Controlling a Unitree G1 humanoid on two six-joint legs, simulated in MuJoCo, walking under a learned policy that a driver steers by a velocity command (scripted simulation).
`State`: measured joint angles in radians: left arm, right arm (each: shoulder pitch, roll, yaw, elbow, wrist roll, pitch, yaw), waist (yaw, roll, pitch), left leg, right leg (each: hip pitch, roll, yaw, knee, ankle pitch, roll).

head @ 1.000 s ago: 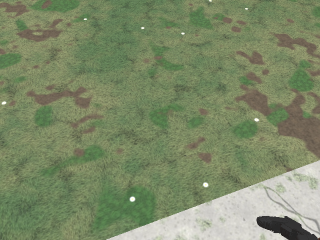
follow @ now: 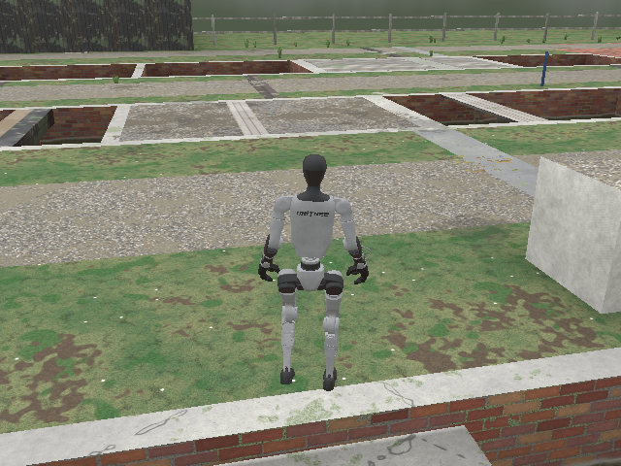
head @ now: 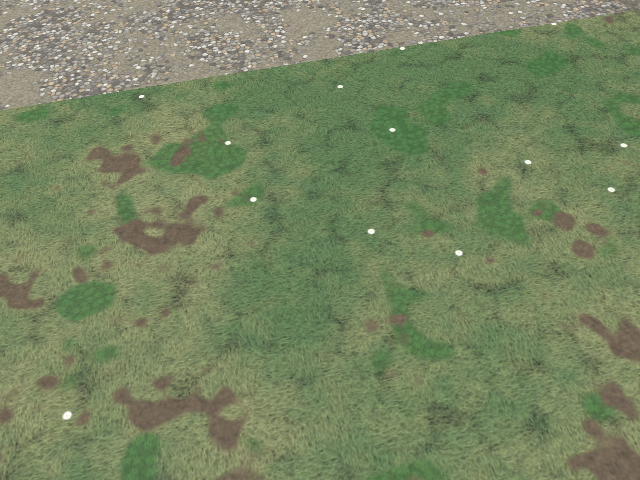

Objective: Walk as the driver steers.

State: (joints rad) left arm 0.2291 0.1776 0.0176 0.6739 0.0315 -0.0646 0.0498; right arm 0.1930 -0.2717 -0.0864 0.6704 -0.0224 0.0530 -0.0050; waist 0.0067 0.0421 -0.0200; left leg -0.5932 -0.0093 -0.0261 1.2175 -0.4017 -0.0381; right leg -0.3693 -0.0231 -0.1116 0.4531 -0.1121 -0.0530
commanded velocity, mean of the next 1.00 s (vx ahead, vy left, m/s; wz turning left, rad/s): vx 0.01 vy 0.00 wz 0.41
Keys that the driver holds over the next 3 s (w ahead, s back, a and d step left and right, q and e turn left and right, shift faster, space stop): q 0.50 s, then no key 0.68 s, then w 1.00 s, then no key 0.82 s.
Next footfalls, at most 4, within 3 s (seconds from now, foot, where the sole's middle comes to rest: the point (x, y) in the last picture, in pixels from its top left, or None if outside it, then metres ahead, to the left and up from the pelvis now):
0.18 left None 0.05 0.13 -0.77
0.58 right None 0.09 -0.05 -0.77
0.90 left None -0.02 0.14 -0.77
1.82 left None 0.28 0.28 -0.77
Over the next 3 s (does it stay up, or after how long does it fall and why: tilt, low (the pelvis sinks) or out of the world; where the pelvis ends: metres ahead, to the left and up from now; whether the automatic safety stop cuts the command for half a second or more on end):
stays up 0.53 0.32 0.01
